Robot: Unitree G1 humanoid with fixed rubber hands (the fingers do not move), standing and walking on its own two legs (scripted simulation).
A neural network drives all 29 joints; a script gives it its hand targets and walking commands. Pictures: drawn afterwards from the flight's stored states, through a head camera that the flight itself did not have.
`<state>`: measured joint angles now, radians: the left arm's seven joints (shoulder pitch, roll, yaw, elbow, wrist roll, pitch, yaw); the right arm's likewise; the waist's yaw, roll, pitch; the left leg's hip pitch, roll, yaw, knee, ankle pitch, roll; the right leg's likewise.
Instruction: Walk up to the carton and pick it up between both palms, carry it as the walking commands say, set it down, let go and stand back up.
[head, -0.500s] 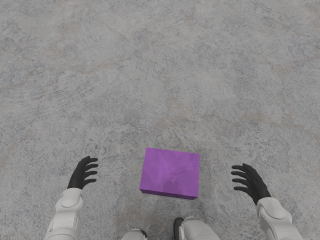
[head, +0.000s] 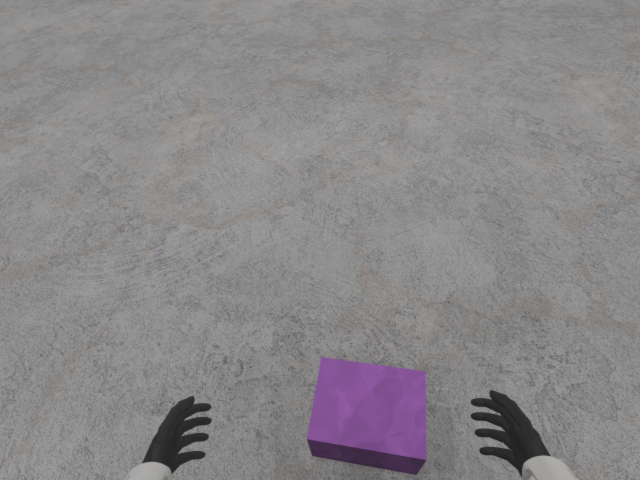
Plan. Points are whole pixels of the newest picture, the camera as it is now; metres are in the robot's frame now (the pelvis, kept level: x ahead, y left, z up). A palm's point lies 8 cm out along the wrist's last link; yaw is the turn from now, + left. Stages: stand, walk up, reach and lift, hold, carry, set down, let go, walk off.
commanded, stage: let go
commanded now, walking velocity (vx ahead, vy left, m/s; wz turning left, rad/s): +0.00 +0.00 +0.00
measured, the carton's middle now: (367, 414) +0.39 -0.07 -0.68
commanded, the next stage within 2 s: stand in 0.14 s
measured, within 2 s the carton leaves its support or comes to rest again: neither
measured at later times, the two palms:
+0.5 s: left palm out of the picture +0.10 +0.27 -0.08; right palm out of the picture +0.13 -0.30 -0.09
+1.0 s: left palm out of the picture +0.04 +0.27 -0.10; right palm out of the picture +0.03 -0.30 -0.11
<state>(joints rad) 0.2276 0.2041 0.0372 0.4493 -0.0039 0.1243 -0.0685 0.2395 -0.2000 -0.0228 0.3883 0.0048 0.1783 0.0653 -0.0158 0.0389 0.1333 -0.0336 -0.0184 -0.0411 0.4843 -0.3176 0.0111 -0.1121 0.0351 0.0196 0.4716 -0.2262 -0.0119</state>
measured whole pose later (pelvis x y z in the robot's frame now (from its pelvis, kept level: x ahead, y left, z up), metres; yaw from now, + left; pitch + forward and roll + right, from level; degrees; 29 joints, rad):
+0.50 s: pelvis +0.01 -0.01 +0.00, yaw +1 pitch -4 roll +0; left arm 0.27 0.28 0.09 0.80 0.03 -0.02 0.01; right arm 0.28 -0.31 -0.10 0.74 -0.03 -0.03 0.00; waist 0.01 0.04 -0.07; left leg -0.10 -0.01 -0.06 0.52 -0.35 -0.01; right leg -0.19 0.04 0.00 0.54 -0.28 -0.04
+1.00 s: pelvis -0.03 -0.02 +0.00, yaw +0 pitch -5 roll +1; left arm 0.28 0.29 0.07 0.90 0.03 -0.02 0.00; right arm 0.31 -0.31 -0.07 0.87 -0.02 -0.04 -0.01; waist 0.00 0.02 -0.03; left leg -0.15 -0.02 -0.04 0.49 -0.26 -0.01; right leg -0.24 0.04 0.02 0.50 -0.18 -0.03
